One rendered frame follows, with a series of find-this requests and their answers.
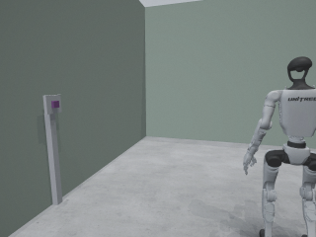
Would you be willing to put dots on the robot thigh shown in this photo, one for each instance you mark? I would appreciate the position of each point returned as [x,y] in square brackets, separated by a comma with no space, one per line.
[308,178]
[272,160]

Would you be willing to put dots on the right robot thigh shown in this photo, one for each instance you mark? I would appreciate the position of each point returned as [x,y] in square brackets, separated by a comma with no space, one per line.
[308,178]

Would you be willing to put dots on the left robot hand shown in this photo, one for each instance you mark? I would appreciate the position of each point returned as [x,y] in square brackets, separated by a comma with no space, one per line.
[247,160]

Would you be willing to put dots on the button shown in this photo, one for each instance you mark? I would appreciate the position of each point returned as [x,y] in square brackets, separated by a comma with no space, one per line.
[55,104]

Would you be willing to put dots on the left robot forearm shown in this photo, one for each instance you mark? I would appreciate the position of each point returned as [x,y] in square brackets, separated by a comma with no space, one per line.
[257,138]

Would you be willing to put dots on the left robot upper arm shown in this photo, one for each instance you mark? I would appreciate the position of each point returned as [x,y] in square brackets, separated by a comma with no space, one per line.
[269,108]

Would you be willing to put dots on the left robot thigh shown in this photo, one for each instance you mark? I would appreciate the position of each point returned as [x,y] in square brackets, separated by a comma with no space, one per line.
[272,160]

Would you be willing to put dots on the panel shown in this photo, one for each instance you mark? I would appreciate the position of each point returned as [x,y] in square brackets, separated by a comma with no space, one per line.
[52,146]

